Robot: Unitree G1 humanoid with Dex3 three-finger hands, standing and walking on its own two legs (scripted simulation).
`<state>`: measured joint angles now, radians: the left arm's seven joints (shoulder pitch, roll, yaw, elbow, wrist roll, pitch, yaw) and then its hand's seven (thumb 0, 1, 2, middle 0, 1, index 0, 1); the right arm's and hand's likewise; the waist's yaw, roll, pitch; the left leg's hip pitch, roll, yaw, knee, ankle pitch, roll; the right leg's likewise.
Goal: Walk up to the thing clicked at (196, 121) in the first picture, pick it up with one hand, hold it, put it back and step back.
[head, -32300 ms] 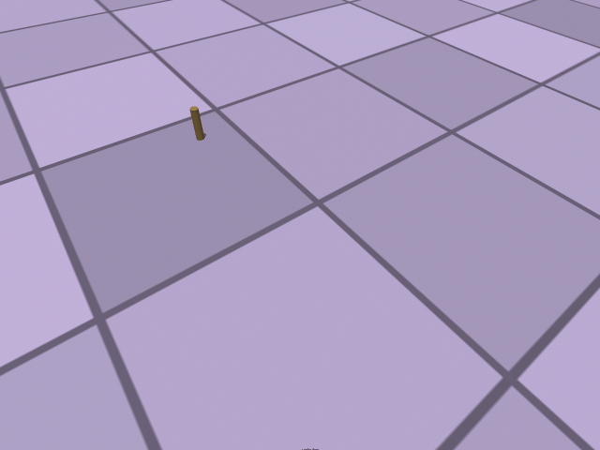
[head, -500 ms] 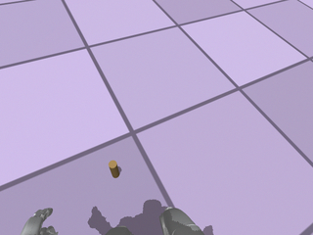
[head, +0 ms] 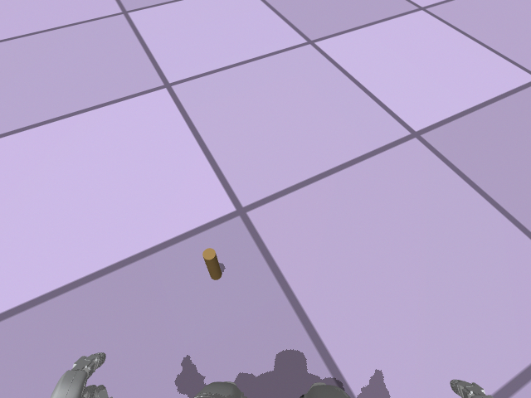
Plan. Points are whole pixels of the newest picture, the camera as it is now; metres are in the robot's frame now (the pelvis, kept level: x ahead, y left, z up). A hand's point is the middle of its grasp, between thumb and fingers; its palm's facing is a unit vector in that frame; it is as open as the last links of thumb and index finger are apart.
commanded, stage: step back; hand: left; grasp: from the side
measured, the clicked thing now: (212, 265) +0.59 +0.21 -0.66
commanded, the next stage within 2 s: none
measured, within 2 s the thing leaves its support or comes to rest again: neither
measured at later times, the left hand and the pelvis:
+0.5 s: hand out of the picture -0.08 +0.25 -0.16, palm faces -0.08 -0.92 -0.39, open 7.4 cm; pelvis -0.17 -0.02 -0.01, yaw -5 degrees
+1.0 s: hand out of the picture -0.20 +0.22 -0.14, palm faces +0.03 -0.93 -0.37, open 7.4 cm; pelvis -0.33 -0.04 +0.00, yaw +2 degrees
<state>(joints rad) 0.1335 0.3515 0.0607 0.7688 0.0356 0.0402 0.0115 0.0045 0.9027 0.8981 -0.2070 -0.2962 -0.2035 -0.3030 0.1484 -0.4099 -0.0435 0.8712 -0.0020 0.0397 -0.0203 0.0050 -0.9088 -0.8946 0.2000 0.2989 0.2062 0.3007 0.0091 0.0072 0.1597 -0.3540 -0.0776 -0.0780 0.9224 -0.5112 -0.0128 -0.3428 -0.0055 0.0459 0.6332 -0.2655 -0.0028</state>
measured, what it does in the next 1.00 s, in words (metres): walks backwards: left foot, then right foot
